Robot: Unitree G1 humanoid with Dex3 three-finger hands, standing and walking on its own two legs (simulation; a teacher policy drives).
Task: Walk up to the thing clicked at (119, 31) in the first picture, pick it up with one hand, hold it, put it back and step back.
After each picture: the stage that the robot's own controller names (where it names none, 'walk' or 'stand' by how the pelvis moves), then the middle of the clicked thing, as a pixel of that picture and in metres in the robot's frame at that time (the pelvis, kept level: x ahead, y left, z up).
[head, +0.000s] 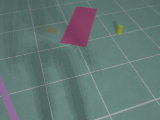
stand; (119, 29) +1.58 -0.49 -0.72
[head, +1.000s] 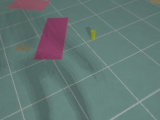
walk; (93, 35) +1.52 -0.03 -0.69
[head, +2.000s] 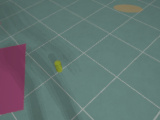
walk; (58, 66) +0.98 +0.30 -0.71
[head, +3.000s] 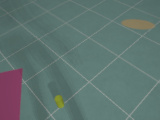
walk; (59, 101) +0.61 +0.26 -0.72
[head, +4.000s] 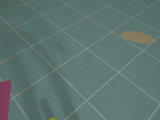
stand; out of the picture +0.43 +0.21 -0.70
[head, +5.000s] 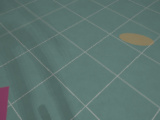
stand; out of the picture +0.37 +0.21 -0.72
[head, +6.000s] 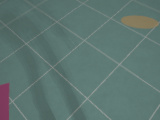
walk; out of the picture +0.31 +0.26 -0.72
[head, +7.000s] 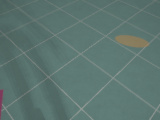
stand; out of the picture +0.36 +0.23 -0.71
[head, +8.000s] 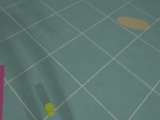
stand; (49, 109) +0.44 +0.19 -0.70
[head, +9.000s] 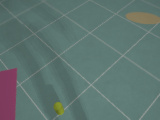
stand; (59, 108) +0.46 +0.23 -0.69
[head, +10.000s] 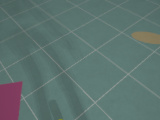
stand; out of the picture +0.42 +0.21 -0.71
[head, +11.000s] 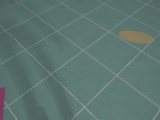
stand; out of the picture +0.33 +0.22 -0.71
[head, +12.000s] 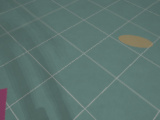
stand; out of the picture +0.35 +0.21 -0.73
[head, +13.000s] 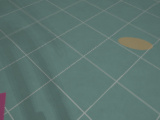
stand; out of the picture +0.32 +0.22 -0.73
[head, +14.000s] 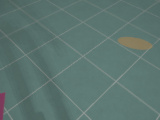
stand; out of the picture +0.32 +0.22 -0.73
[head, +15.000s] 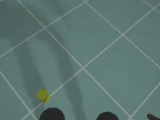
go down; (43, 96) +0.37 +0.21 -0.54
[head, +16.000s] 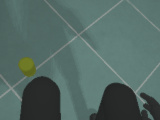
go down; (27, 67) +0.40 +0.25 -0.32
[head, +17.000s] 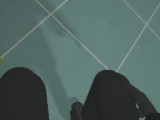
close in; out of the picture +0.38 +0.29 -0.25
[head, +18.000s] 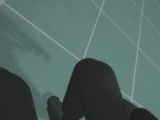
close; out of the picture +0.37 +0.30 -0.21
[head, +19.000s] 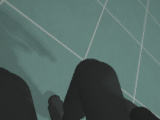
lift; out of the picture +0.36 +0.30 -0.21
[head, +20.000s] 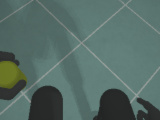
lift; (11, 78) +0.31 +0.23 -0.03
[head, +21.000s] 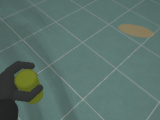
hold; (30, 87) +0.32 +0.18 +0.01
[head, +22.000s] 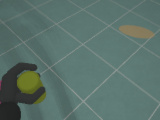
hold; (33, 88) +0.32 +0.17 +0.01
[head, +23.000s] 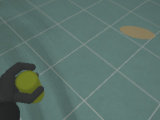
hold; (31, 88) +0.32 +0.18 +0.01
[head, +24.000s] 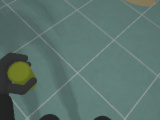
crouch; (24, 77) +0.36 +0.19 -0.05
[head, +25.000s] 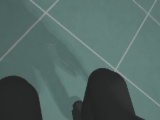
lower; out of the picture +0.42 +0.29 -0.14
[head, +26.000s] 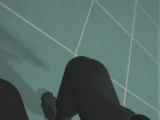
lower; out of the picture +0.39 +0.32 -0.22
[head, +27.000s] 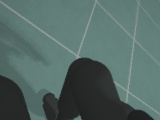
lower; out of the picture +0.39 +0.32 -0.22
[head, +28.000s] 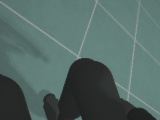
lower; out of the picture +0.38 +0.32 -0.22
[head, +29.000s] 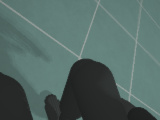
lower; out of the picture +0.37 +0.32 -0.22
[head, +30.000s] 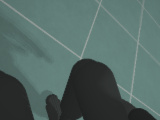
open; out of the picture +0.37 +0.32 -0.22
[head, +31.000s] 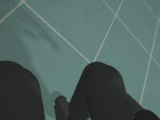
stand; out of the picture +0.38 +0.31 -0.23
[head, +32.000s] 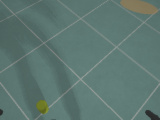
stand; (42, 107) +0.38 +0.22 -0.58
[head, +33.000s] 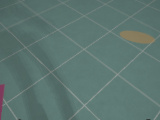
stand; out of the picture +0.36 +0.21 -0.66
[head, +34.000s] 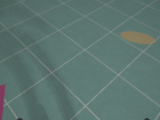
stand; out of the picture +0.36 +0.21 -0.67
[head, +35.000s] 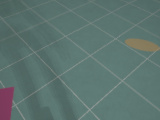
stand; out of the picture +0.38 +0.19 -0.72
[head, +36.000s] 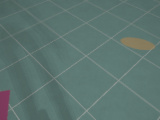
stand; out of the picture +0.36 +0.21 -0.73
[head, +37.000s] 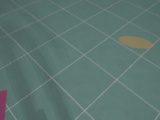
stand; out of the picture +0.34 +0.22 -0.73
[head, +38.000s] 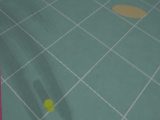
walk; (49, 105) +0.42 +0.20 -0.71
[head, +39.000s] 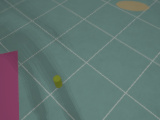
walk; (57, 81) +0.68 +0.26 -0.70
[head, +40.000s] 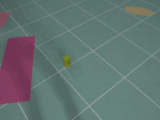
stand; (67, 61) +1.02 +0.18 -0.70
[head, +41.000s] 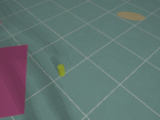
stand; (61, 70) +0.95 +0.20 -0.72
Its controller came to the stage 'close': yes
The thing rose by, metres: 0.71
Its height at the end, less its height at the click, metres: +0.00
